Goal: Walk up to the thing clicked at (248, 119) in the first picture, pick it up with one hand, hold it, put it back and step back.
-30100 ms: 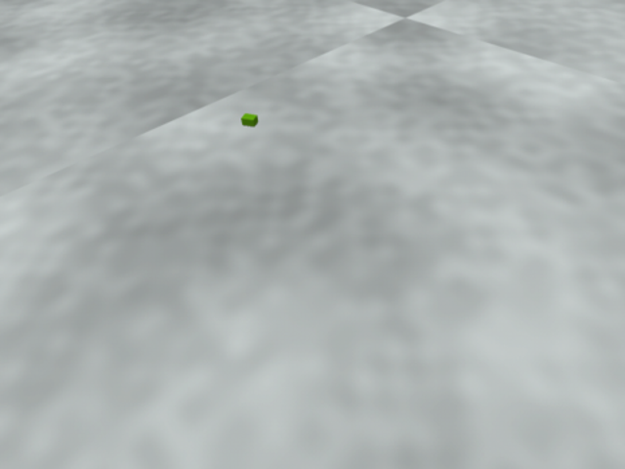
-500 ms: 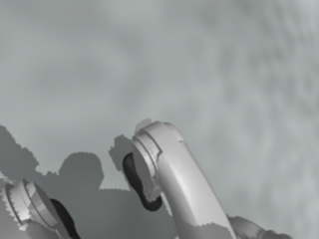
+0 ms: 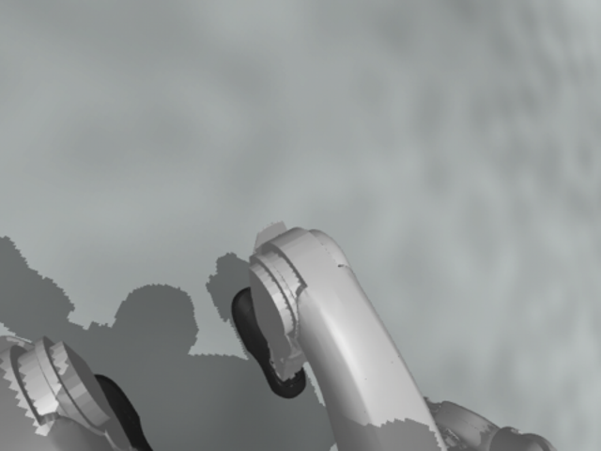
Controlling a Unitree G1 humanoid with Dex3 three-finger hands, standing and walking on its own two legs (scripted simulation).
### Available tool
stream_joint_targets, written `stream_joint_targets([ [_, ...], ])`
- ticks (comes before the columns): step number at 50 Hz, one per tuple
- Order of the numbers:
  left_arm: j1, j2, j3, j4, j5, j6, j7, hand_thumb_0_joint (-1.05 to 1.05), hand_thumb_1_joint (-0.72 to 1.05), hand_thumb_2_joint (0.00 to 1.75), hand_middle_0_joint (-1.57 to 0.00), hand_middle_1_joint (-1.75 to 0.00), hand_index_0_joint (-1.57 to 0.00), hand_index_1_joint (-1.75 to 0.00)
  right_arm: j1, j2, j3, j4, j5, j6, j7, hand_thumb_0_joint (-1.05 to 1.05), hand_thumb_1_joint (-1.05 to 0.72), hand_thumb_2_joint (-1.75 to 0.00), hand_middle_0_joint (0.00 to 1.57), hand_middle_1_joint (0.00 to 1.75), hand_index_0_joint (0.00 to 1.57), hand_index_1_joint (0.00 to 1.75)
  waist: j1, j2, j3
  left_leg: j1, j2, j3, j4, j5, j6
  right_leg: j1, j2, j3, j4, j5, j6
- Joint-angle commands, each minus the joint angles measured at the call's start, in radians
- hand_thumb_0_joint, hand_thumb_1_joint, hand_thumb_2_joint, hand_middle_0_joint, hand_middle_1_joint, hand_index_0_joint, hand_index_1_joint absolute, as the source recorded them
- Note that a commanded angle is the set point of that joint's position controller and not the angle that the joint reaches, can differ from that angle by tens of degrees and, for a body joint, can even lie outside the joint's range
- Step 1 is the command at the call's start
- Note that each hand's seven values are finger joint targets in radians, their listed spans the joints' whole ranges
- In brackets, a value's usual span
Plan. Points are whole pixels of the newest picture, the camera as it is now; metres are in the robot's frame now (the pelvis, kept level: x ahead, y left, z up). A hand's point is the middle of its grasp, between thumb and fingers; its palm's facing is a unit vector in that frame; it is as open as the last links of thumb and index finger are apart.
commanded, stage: withdraw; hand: left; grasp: from above
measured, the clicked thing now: out of the picture +0.44 +0.33 -0.29
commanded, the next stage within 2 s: home in 0.94 s
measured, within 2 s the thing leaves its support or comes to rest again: neither
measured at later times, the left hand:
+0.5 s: hand out of the picture +0.45 +0.36 -0.14, palm faces -0.06 -0.35 -0.93, open 13.9 cm
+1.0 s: hand out of the picture +0.43 +0.33 -0.18, palm faces -0.41 -0.23 -0.88, open 14.0 cm
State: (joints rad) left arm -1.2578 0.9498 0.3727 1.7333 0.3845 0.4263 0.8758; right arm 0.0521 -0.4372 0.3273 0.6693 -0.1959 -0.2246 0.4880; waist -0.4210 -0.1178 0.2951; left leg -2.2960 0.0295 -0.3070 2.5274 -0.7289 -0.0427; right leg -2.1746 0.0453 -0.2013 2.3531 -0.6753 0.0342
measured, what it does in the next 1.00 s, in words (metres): stands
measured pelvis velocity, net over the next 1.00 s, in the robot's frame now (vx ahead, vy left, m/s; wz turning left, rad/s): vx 0.00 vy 0.00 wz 0.09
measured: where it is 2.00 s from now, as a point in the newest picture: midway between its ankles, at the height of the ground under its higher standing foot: (210, 406)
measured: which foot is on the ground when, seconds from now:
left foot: down 0.00-1.00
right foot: down 0.00-1.00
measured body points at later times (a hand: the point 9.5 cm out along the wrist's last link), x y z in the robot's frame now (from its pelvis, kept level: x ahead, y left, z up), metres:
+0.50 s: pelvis +0.00 +0.00 +0.02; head +0.25 +0.09 +0.38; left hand +0.45 +0.37 -0.09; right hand +0.05 -0.26 -0.07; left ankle +0.06 +0.14 -0.28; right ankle +0.11 -0.11 -0.28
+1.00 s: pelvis +0.00 +0.00 +0.01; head +0.24 +0.07 +0.37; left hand +0.45 +0.34 -0.13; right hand +0.04 -0.26 -0.09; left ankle +0.06 +0.14 -0.28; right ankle +0.11 -0.11 -0.28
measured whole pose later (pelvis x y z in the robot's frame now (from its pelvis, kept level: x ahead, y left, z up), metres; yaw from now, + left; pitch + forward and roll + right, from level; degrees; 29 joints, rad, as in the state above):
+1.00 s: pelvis +0.00 +0.00 +0.01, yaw +5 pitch +31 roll -8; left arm -0.99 0.71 0.13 1.48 1.06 0.01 0.40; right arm 0.20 -0.32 0.13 0.78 -0.14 -0.20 0.23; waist -0.27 0.00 0.06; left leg -2.32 0.04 -0.17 2.45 -0.68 -0.02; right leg -2.24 0.03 -0.10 2.36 -0.67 0.03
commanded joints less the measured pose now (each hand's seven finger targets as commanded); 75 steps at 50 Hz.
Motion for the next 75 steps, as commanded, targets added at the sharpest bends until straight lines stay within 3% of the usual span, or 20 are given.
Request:
stream_joint_targets([
  [1,-0.224,0.175,-0.031,-0.089,0.017,0.003,0.03,0.0,-0.45,0.98,-0.08,-0.95,-0.07,-0.97,0.222,-0.334,-0.078,0.047,0.001,0.001,-0.001,0.0,-0.87,-0.89,0.2,0.3,0.2,0.3,-0.09,0.47,-0.706,0.461,0.023,0.113,-0.232,0.219,0.058,0.432,0.027,-0.099,-0.222,0.336,-0.017],
  [7,-0.246,0.233,-0.005,-0.136,0.043,-0.003,0.044,0.0,-0.44,0.94,-0.08,-1.0,-0.1,-0.98,0.217,-0.331,-0.078,0.047,0.006,0.001,-0.004,0.0,-0.88,-0.89,0.2,0.3,0.2,0.3,-0.07,0.524,-0.73,0.501,0.03,0.11,-0.243,0.222,0.053,0.429,0.021,-0.095,-0.22,0.339,-0.023],
  [10,-0.273,0.251,-0.009,-0.219,0.091,0.004,0.015,0.0,-0.44,0.94,-0.07,-1.01,-0.1,-0.98,0.204,-0.311,-0.084,0.055,0.009,0.0,-0.005,0.0,-0.88,-0.89,0.2,0.3,0.2,0.3,-0.049,0.573,-0.776,0.515,0.032,0.137,-0.244,0.256,0.045,0.426,0.025,-0.086,-0.23,0.367,-0.024],
  [13,-0.272,0.264,-0.004,-0.319,0.165,0.022,-0.026,0.0,-0.46,0.94,-0.07,-1.0,-0.09,-0.97,0.224,-0.313,-0.139,0.058,0.021,-0.004,-0.008,0.0,-0.88,-0.89,0.2,0.3,0.2,0.3,-0.015,0.624,-0.875,0.526,0.037,0.16,-0.262,0.288,0.036,0.434,0.029,-0.066,-0.241,0.395,-0.03],
  [16,-0.191,0.11,-0.064,-0.412,0.201,0.054,-0.099,0.0,-0.48,0.96,-0.06,-0.99,-0.08,-0.97,0.256,-0.29,-0.204,0.053,0.049,-0.001,-0.017,0.0,-0.88,-0.89,0.2,0.3,0.2,0.3,0.045,0.656,-1.037,0.611,0.041,0.164,-0.299,0.332,0.026,0.431,0.035,-0.059,-0.241,0.402,-0.049],
  [18,-0.188,0.029,-0.119,-0.481,0.218,0.064,-0.155,0.0,-0.5,0.96,-0.06,-1.0,-0.08,-0.98,0.305,-0.261,-0.232,0.085,0.069,0.003,-0.03,0.0,-0.89,-0.89,0.2,0.3,0.2,0.3,0.065,0.656,-1.057,0.562,0.034,0.186,-0.314,0.345,0.03,0.443,0.045,-0.041,-0.245,0.42,-0.053],
  [19,-0.13,-0.043,-0.15,-0.451,0.22,0.079,-0.179,0.0,-0.5,0.96,-0.06,-0.99,-0.08,-0.98,0.295,-0.244,-0.242,0.078,0.084,0.004,-0.032,0.0,-0.89,-0.9,0.2,0.3,0.2,0.3,0.078,0.624,-1.049,0.535,0.032,0.187,-0.321,0.331,0.033,0.41,0.044,-0.037,-0.249,0.402,-0.055],
  [24,-0.051,-0.172,-0.255,-0.383,0.315,0.094,-0.295,0.0,-0.5,0.96,-0.07,-1.0,-0.08,-0.98,0.318,-0.204,-0.298,0.138,0.115,0.007,-0.072,0.0,-0.89,-0.89,0.2,0.3,0.2,0.3,0.092,0.456,-0.942,0.43,0.017,0.188,-0.346,0.235,0.057,0.297,0.046,-0.009,-0.272,0.289,-0.059],
  [28,-0.146,-0.169,-0.296,-0.343,0.38,0.024,-0.377,0.0,-0.47,0.94,-0.07,-1.01,-0.09,-0.98,0.342,-0.181,-0.312,0.182,0.102,-0.009,-0.115,0.0,-0.89,-0.89,0.2,0.3,0.2,0.3,0.064,0.359,-0.834,0.379,0.0,0.184,-0.378,0.126,0.063,0.237,0.04,0.014,-0.304,0.136,-0.058],
  [34,-0.177,-0.094,-0.337,-0.249,0.508,-0.137,-0.471,0.0,-0.46,0.95,-0.07,-1.02,-0.09,-0.99,0.274,-0.149,-0.284,0.165,0.081,-0.033,-0.193,0.0,-0.88,-0.89,0.2,0.3,0.2,0.3,0.079,0.292,-0.77,0.333,-0.024,0.234,-0.363,0.02,0.058,0.246,0.04,0.049,-0.32,-0.042,-0.064],
  [40,-0.154,-0.031,-0.324,-0.197,0.6,-0.291,-0.479,0.0,-0.47,0.95,-0.06,-1.01,-0.09,-0.98,0.307,-0.144,-0.253,0.134,0.068,-0.031,-0.239,0.0,-0.89,-0.89,0.2,0.3,0.2,0.3,0.082,0.287,-0.831,0.348,-0.019,0.253,-0.32,0.102,0.06,0.291,0.029,0.043,-0.287,0.026,-0.06],
  [44,-0.073,0.062,-0.248,-0.29,0.645,-0.382,-0.449,0.0,-0.51,0.97,-0.06,-1.0,-0.08,-0.98,0.317,-0.14,-0.255,0.112,0.073,-0.017,-0.261,0.0,-0.9,-0.89,0.2,0.3,0.2,0.3,0.161,0.387,-0.967,0.435,-0.006,0.265,-0.325,0.197,0.052,0.373,0.022,0.037,-0.256,0.132,-0.063],
  [49,0.133,0.02,-0.216,-0.402,0.698,-0.442,-0.453,0.0,-0.51,0.96,-0.06,-0.98,-0.08,-0.96,0.331,-0.131,-0.291,0.098,0.068,0.037,-0.281,0.0,-0.9,-0.9,0.2,0.3,0.2,0.3,0.194,0.401,-0.993,0.44,-0.003,0.266,-0.305,0.318,0.058,0.367,0.014,0.024,-0.227,0.287,-0.064],
  [52,0.227,0.028,-0.196,-0.61,0.686,-0.487,-0.479,0.0,-0.49,0.94,-0.06,-0.97,-0.08,-0.94,0.327,-0.14,-0.339,0.078,0.066,0.072,-0.29,0.0,-0.9,-0.89,0.2,0.3,0.2,0.3,0.231,0.396,-1.051,0.467,-0.008,0.273,-0.305,0.334,0.054,0.391,0.003,0.029,-0.242,0.288,-0.07],
  [54,0.245,0.0,-0.229,-0.72,0.703,-0.518,-0.508,0.0,-0.33,0.89,-0.22,-0.81,-0.21,-0.78,0.328,-0.135,-0.369,0.063,0.068,0.09,-0.298,0.0,-0.89,-0.9,0.2,0.3,0.2,0.3,0.231,0.43,-1.069,0.523,-0.004,0.26,-0.321,0.33,0.05,0.35,-0.001,0.029,-0.245,0.281,-0.077],
  [57,0.32,-0.009,-0.22,-0.857,0.689,-0.558,-0.537,0.0,-0.09,0.89,-0.23,-0.57,-0.21,-0.58,0.319,-0.134,-0.41,0.034,0.077,0.118,-0.314,0.0,-0.89,-0.9,0.2,0.3,0.2,0.3,0.254,0.429,-1.102,0.557,-0.006,0.253,-0.35,0.296,0.046,0.325,-0.007,0.034,-0.263,0.234,-0.085],
  [63,0.464,-0.081,-0.252,-1.088,0.64,-0.582,-0.597,0.0,0.32,0.89,-0.22,-0.48,-0.21,-0.49,0.283,-0.096,-0.471,-0.013,0.102,0.155,-0.358,0.0,-0.89,-0.9,0.2,0.3,0.2,0.3,0.317,0.394,-1.153,0.627,-0.008,0.273,-0.443,0.227,0.056,0.342,-0.013,0.068,-0.345,0.174,-0.085],
  [69,0.652,-0.192,-0.306,-1.225,0.519,-0.543,-0.697,0.0,0.54,0.91,-0.22,-0.43,-0.21,-0.43,0.2,-0.06,-0.483,-0.065,0.155,0.184,-0.397,0.0,-0.89,-0.9,0.2,0.3,0.2,0.3,0.349,0.303,-1.07,0.635,-0.009,0.244,-0.605,0.115,0.076,0.377,-0.011,0.086,-0.43,0.127,-0.066],
  [72,0.756,-0.255,-0.347,-1.278,0.428,-0.517,-0.756,0.0,0.6,0.91,-0.21,-0.4,-0.21,-0.41,0.148,-0.055,-0.474,-0.094,0.171,0.187,-0.411,0.0,-0.9,-0.9,0.2,0.3,0.2,0.3,0.353,0.247,-0.998,0.645,-0.007,0.223,-0.68,0.06,0.084,0.405,-0.009,0.089,-0.486,0.102,-0.059],
  [75,0.817,-0.275,-0.337,-1.402,0.327,-0.498,-0.792,0.0,0.73,0.91,-0.21,-0.36,-0.2,-0.36,0.101,-0.052,-0.468,-0.134,0.191,0.18,-0.426,0.0,-0.9,-0.9,0.2,0.3,0.2,0.3,0.375,0.27,-0.991,0.714,-0.006,0.195,-0.772,0.007,0.082,0.436,-0.012,0.093,-0.525,0.078,-0.057],
])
